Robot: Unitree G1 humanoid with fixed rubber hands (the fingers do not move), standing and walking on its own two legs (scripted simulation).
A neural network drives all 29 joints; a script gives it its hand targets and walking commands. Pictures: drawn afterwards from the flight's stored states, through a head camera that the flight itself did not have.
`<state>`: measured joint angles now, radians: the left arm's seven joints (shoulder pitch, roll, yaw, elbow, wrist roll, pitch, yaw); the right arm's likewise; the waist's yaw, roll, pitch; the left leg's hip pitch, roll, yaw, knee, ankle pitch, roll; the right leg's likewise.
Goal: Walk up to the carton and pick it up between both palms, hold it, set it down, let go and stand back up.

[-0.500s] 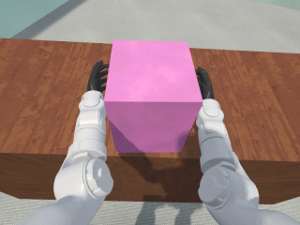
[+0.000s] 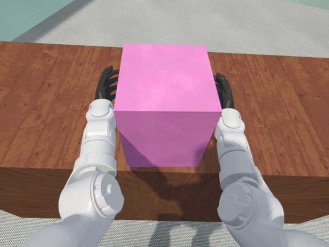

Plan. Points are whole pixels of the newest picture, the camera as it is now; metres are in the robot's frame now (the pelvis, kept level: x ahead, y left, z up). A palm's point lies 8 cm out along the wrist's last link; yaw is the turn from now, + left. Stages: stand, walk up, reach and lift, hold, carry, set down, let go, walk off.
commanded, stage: reach and lift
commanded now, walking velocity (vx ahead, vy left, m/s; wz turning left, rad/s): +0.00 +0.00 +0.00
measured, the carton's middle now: (163, 110) +0.43 +0.04 +0.06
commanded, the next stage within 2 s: none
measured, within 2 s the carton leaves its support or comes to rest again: leaves its support in 0.58 s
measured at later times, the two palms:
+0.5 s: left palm (100, 103) +0.41 +0.19 +0.10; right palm (221, 108) +0.41 -0.10 +0.10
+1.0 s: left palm (92, 92) +0.38 +0.19 +0.16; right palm (233, 104) +0.38 -0.10 +0.15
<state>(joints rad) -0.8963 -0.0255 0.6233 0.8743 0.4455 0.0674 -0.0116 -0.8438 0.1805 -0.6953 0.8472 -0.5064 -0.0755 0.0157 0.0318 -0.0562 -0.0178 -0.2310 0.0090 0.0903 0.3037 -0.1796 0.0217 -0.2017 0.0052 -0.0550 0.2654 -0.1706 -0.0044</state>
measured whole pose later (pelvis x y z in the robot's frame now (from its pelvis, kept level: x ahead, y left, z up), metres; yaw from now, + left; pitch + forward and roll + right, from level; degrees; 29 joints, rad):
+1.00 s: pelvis -0.03 +0.00 +0.00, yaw +1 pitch -3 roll -1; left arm -0.91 0.03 0.45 0.81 0.38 0.30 0.04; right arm -0.87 0.11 -0.57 0.99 -0.30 -0.03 -0.04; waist 0.00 -0.09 -0.02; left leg -0.10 0.01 0.07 0.30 -0.16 0.01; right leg -0.05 0.01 -0.08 0.24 -0.15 -0.01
